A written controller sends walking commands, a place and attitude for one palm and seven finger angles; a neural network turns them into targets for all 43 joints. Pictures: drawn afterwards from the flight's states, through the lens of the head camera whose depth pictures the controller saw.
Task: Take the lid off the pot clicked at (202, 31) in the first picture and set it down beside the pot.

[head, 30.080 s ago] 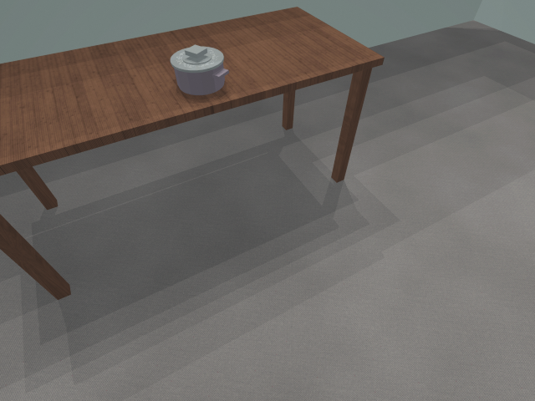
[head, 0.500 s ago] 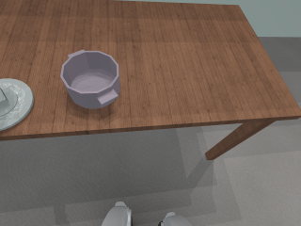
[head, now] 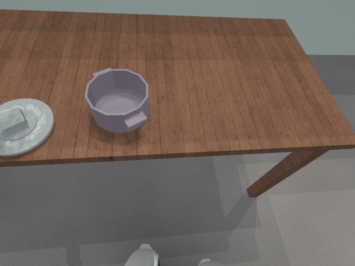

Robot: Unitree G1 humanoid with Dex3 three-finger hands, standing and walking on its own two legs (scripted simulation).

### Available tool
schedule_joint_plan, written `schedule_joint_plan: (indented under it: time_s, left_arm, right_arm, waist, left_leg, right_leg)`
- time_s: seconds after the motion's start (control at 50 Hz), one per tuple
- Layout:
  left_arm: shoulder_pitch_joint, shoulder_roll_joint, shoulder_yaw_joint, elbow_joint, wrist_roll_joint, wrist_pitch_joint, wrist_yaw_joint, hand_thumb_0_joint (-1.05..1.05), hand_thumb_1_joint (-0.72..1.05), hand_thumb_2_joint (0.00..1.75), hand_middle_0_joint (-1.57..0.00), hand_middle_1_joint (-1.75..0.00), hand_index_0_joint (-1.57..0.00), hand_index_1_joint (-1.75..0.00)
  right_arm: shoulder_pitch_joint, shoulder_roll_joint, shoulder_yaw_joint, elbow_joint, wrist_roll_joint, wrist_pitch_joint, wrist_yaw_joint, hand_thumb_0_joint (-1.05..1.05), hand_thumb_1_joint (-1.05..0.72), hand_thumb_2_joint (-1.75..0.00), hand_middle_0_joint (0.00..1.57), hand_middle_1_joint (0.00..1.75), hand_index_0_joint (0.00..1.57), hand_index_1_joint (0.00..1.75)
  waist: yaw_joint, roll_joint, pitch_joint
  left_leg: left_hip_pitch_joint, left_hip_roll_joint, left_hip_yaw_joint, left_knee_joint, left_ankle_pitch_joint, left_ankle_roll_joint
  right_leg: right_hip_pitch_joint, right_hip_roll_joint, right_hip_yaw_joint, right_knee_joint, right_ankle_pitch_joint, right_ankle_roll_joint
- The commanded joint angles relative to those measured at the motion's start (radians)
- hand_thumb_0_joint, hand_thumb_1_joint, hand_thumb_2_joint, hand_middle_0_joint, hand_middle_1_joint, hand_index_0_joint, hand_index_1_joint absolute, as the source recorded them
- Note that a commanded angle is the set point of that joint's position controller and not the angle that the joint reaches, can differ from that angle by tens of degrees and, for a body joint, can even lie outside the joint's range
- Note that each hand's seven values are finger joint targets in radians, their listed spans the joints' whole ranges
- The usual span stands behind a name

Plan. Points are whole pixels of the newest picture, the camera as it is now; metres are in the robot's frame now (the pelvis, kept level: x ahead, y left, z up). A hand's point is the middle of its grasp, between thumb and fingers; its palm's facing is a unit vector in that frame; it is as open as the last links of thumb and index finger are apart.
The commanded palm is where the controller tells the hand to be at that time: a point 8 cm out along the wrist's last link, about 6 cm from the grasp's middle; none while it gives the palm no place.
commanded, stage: raise the empty hand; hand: left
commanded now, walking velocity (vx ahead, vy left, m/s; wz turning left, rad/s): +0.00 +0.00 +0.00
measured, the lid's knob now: (12, 119) +0.46 +0.40 -0.02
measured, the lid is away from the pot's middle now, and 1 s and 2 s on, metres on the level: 0.26 0.26 0.26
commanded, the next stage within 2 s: draw the hand back to the body in 0.06 s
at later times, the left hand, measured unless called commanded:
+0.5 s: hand out of the picture +0.43 +0.38 +0.14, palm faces -0.37 -0.12 -0.92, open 11.0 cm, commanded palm +0.43 +0.37 +0.21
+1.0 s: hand out of the picture +0.41 +0.30 +0.20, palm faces +0.45 -0.85 -0.27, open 10.6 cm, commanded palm +0.35 +0.33 +0.21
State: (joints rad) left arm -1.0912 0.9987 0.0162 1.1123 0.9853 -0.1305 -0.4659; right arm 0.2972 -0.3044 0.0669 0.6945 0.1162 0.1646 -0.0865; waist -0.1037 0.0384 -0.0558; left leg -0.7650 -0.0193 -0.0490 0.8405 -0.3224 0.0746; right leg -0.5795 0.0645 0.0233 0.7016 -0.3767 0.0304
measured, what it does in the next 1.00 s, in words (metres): stands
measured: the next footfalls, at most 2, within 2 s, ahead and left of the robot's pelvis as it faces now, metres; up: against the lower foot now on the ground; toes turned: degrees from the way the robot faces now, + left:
none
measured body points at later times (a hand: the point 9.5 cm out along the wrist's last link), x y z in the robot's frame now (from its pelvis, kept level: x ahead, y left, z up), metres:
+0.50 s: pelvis +0.00 +0.01 +0.01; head +0.08 +0.03 +0.45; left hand +0.44 +0.39 +0.19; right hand +0.05 -0.27 -0.11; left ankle +0.04 +0.06 -0.70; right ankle -0.02 -0.16 -0.70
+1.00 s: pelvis +0.01 -0.02 +0.04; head +0.03 +0.00 +0.48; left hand +0.38 +0.34 +0.21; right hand +0.15 -0.26 -0.06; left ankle +0.04 +0.06 -0.70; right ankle -0.02 -0.16 -0.70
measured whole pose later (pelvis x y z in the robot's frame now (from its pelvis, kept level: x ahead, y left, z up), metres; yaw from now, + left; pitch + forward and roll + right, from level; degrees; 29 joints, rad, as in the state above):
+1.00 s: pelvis +0.01 -0.02 +0.04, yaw -1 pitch +3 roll -2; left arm -0.50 0.56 0.36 0.58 -0.02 -0.09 0.05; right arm 0.22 -0.26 0.08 0.62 0.06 -0.01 -0.05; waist -0.02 0.00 -0.01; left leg -0.34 -0.03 -0.01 0.51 -0.22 0.05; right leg -0.19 0.03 0.07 0.41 -0.27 0.00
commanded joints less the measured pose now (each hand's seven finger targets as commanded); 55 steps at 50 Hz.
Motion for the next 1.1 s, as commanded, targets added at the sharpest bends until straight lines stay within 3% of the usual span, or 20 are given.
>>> schedule_joint_plan:
  time_s: [0.0, 0.08, 0.14, 0.2, 0.22, 0.28, 0.36, 0.44, 0.52, 0.58, 0.62, 0.64, 0.68, 0.7, 0.74, 0.8, 0.86, 0.96, 1.04, 1.08]
  left_arm:
    - [-0.384, 0.261, 0.013, -0.113, -0.029, 0.015, 0.016, 0.00, 0.04, 0.54, -0.31, -0.93, -0.31, -0.93]
    - [-0.429, 0.279, 0.010, -0.126, -0.006, 0.028, 0.029, 0.00, 0.04, 0.54, -0.31, -0.93, -0.31, -0.93]
    - [-0.484, 0.281, 0.015, -0.203, -0.007, 0.016, 0.035, 0.00, 0.04, 0.54, -0.31, -0.93, -0.31, -0.93]
    - [-0.441, 0.328, 0.088, -0.293, -0.019, -0.012, 0.035, 0.00, 0.04, 0.54, -0.31, -0.93, -0.31, -0.93]
    - [-0.427, 0.332, 0.104, -0.258, -0.016, -0.007, 0.037, 0.00, 0.04, 0.54, -0.31, -0.93, -0.31, -0.93]
    - [-0.352, 0.304, 0.107, -0.209, -0.026, 0.001, 0.031, 0.00, 0.04, 0.54, -0.31, -0.93, -0.31, -0.93]
    - [-0.313, 0.222, 0.053, -0.222, -0.022, 0.013, 0.036, 0.00, 0.04, 0.54, -0.31, -0.93, -0.31, -0.93]
    - [-0.298, 0.282, 0.131, -0.391, -0.029, -0.004, 0.049, 0.00, 0.04, 0.54, -0.31, -0.93, -0.31, -0.93]
    - [-0.203, 0.283, 0.179, -0.409, -0.065, -0.002, 0.051, 0.00, 0.04, 0.54, -0.31, -0.93, -0.31, -0.93]
    - [-0.150, 0.210, 0.136, -0.370, -0.075, 0.019, 0.055, 0.00, 0.04, 0.54, -0.31, -0.93, -0.31, -0.93]
    - [-0.143, 0.183, 0.115, -0.458, -0.074, 0.024, 0.064, 0.00, 0.04, 0.54, -0.31, -0.93, -0.31, -0.93]
    - [-0.182, -0.068, 0.238, -0.455, -0.659, -0.010, 0.213, 0.00, 0.04, 0.54, -0.31, -0.93, -0.31, -0.93]
    - [-0.067, -0.114, 0.197, -0.463, -0.746, -0.007, 0.341, 0.00, 0.04, 0.54, -0.31, -0.93, -0.31, -0.93]
    - [-0.075, -0.117, 0.234, -0.497, -0.835, -0.017, 0.373, 0.00, 0.04, 0.54, -0.31, -0.93, -0.31, -0.93]
    - [-0.106, -0.021, 0.335, -0.542, -0.895, -0.022, 0.443, 0.00, 0.04, 0.54, -0.31, -0.93, -0.31, -0.93]
    - [-0.079, 0.022, 0.416, -0.685, -0.940, -0.037, 0.500, 0.00, 0.11, 0.56, -0.30, -0.88, -0.30, -0.88]
    - [0.113, -0.111, 0.393, -0.744, -0.989, -0.026, 0.523, 0.00, 0.17, 0.59, -0.29, -0.84, -0.29, -0.84]
    - [0.311, -0.133, 0.446, -0.744, -1.036, 0.003, 0.535, 0.00, 0.28, 0.64, -0.28, -0.76, -0.28, -0.76]
    - [0.296, -0.170, 0.428, -0.934, -1.042, -0.006, 0.539, 0.00, 0.36, 0.67, -0.27, -0.69, -0.27, -0.69]
    - [0.377, -0.172, 0.450, -0.952, -1.045, 0.007, 0.546, 0.00, 0.41, 0.69, -0.26, -0.66, -0.26, -0.66]
  right_arm:
    - [0.089, -0.193, -0.052, -0.051, 0.003, -0.023, -0.012, 0.00, -0.90, -0.90, 0.20, 0.30, 0.20, 0.30]
    - [0.098, -0.202, -0.062, -0.040, -0.005, -0.015, -0.004, 0.00, -0.90, -0.90, 0.20, 0.30, 0.20, 0.30]
    - [0.104, -0.202, -0.069, -0.036, -0.012, -0.020, -0.006, 0.00, -0.90, -0.90, 0.20, 0.30, 0.20, 0.30]
    - [0.098, -0.189, -0.071, -0.064, -0.019, -0.027, -0.003, 0.00, -0.90, -0.90, 0.20, 0.30, 0.20, 0.30]
    - [0.103, -0.195, -0.080, -0.053, -0.021, -0.019, -0.001, 0.00, -0.90, -0.90, 0.20, 0.30, 0.20, 0.30]
    - [0.094, -0.191, -0.084, -0.064, -0.017, -0.007, 0.011, 0.00, -0.90, -0.90, 0.20, 0.30, 0.20, 0.30]
    - [0.069, -0.185, -0.087, -0.081, -0.017, 0.005, 0.025, 0.00, -0.90, -0.90, 0.20, 0.30, 0.20, 0.30]
    - [0.041, -0.171, -0.094, -0.117, -0.028, 0.013, 0.034, 0.00, -0.90, -0.90, 0.20, 0.30, 0.20, 0.30]
    - [0.006, -0.167, -0.096, -0.136, -0.029, 0.025, 0.043, 0.00, -0.90, -0.90, 0.20, 0.30, 0.20, 0.30]
    - [-0.015, -0.162, -0.097, -0.138, -0.025, 0.037, 0.051, 0.00, -0.90, -0.90, 0.20, 0.30, 0.20, 0.30]
    - [-0.043, -0.156, -0.099, -0.157, -0.028, 0.039, 0.054, 0.00, -0.90, -0.90, 0.20, 0.30, 0.20, 0.30]
    - [0.029, -0.102, -0.085, -0.237, -0.022, -0.028, 0.044, 0.00, -0.90, -0.90, 0.20, 0.30, 0.20, 0.30]
    - [-0.036, -0.119, -0.058, -0.204, -0.030, -0.066, 0.025, 0.00, -0.90, -0.90, 0.20, 0.30, 0.20, 0.30]
    - [-0.053, -0.135, -0.055, -0.216, -0.031, -0.087, 0.013, 0.00, -0.90, -0.90, 0.20, 0.30, 0.20, 0.30]
    - [-0.040, -0.144, -0.052, -0.177, -0.037, -0.117, 0.003, 0.00, -0.90, -0.90, 0.20, 0.30, 0.20, 0.30]
    - [-0.064, -0.146, -0.050, -0.167, -0.050, -0.160, 0.005, 0.00, -0.90, -0.90, 0.20, 0.30, 0.20, 0.30]
    - [-0.087, -0.122, -0.047, -0.169, -0.058, -0.197, 0.020, 0.00, -0.90, -0.90, 0.20, 0.30, 0.20, 0.30]
    - [-0.097, -0.129, -0.058, -0.152, -0.064, -0.209, 0.030, 0.00, -0.90, -0.90, 0.20, 0.30, 0.20, 0.30]
    - [-0.125, -0.123, -0.065, -0.160, -0.065, -0.237, 0.031, 0.00, -0.90, -0.90, 0.20, 0.30, 0.20, 0.30]
    - [-0.128, -0.123, -0.069, -0.155, -0.068, -0.244, 0.032, 0.00, -0.90, -0.90, 0.20, 0.30, 0.20, 0.30]
  waist:
    - [-0.018, 0.087, -0.344]
    - [-0.018, 0.140, -0.340]
    - [-0.011, 0.227, -0.412]
    - [0.026, 0.237, -0.515]
    - [0.014, 0.211, -0.518]
    - [0.015, 0.137, -0.437]
    - [0.013, 0.150, -0.346]
    - [0.043, 0.224, -0.480]
    - [0.044, 0.155, -0.460]
    - [0.036, 0.084, -0.335]
    - [0.043, 0.137, -0.351]
    - [0.027, 0.172, -0.277]
    - [0.052, 0.111, -0.237]
    - [0.050, 0.039, -0.260]
    - [0.058, 0.007, -0.303]
    - [0.077, 0.126, -0.345]
    - [0.087, 0.257, -0.277]
    - [0.097, 0.060, -0.184]
    - [0.099, 0.166, -0.251]
    - [0.108, 0.124, -0.251]
  left_leg:
    - [0.523, 0.017, -0.028, -0.118, 0.254, -0.023]
    - [0.528, 0.020, -0.038, -0.130, 0.205, -0.029]
    - [0.643, 0.035, -0.064, -0.127, 0.299, -0.043]
    - [0.717, 0.027, -0.067, -0.113, 0.474, -0.054]
    - [0.717, 0.028, -0.066, -0.104, 0.471, -0.054]
    - [0.634, 0.016, -0.056, -0.125, 0.375, -0.041]
    - [0.620, 0.016, -0.064, -0.152, 0.318, -0.045]
    - [0.748, 0.014, -0.082, -0.141, 0.494, -0.060]
    - [0.704, 0.007, -0.067, -0.159, 0.467, -0.043]
    - [0.626, 0.007, -0.074, -0.214, 0.276, -0.035]
    - [0.679, 0.011, -0.086, -0.223, 0.319, -0.041]
    - [0.814, 0.091, -0.166, -0.312, 0.092, -0.104]
    - [0.804, 0.122, -0.246, -0.413, -0.109, -0.114]
    - [0.776, 0.104, -0.216, -0.424, -0.159, -0.088]
    - [0.737, 0.081, -0.139, -0.399, -0.067, -0.057]
    - [0.795, 0.080, -0.111, -0.396, 0.093, -0.082]
    - [0.823, 0.088, -0.112, -0.428, 0.172, -0.111]
    - [0.720, 0.069, -0.034, -0.436, 0.242, -0.082]
    - [0.837, 0.067, -0.021, -0.426, 0.396, -0.087]
    - [0.839, 0.059, -0.004, -0.417, 0.458, -0.081]
  right_leg:
    - [-0.118, 0.042, -0.083, -0.099, 0.144, -0.067]
    - [-0.138, 0.038, -0.079, -0.105, 0.112, -0.070]
    - [-0.168, 0.037, -0.082, -0.104, 0.119, -0.073]
    - [-0.115, 0.042, -0.085, -0.097, 0.178, -0.079]
    - [-0.119, 0.040, -0.081, -0.102, 0.178, -0.072]
    - [-0.101, 0.039, -0.084, -0.114, 0.160, -0.071]
    - [-0.137, 0.038, -0.088, -0.125, 0.116, -0.079]
    - [-0.083, 0.034, -0.085, -0.120, 0.167, -0.084]
    - [-0.029, 0.026, -0.080, -0.135, 0.186, -0.077]
    - [-0.036, 0.022, -0.088, -0.161, 0.120, -0.079]
    - [-0.032, 0.019, -0.084, -0.162, 0.116, -0.083]
    - [-0.099, -0.006, -0.073, -0.191, 0.062, -0.111]
    - [-0.062, -0.006, -0.050, -0.197, 0.022, -0.106]
    - [-0.018, -0.007, -0.030, -0.218, 0.031, -0.101]
    - [0.096, -0.016, -0.006, -0.262, 0.089, -0.094]
    - [0.168, -0.019, -0.005, -0.285, 0.172, -0.095]
    - [0.206, -0.016, -0.019, -0.306, 0.200, -0.096]
    - [0.314, -0.013, -0.019, -0.341, 0.282, -0.083]
    - [0.331, -0.015, -0.017, -0.348, 0.340, -0.079]
    - [0.364, -0.013, -0.017, -0.354, 0.387, -0.076]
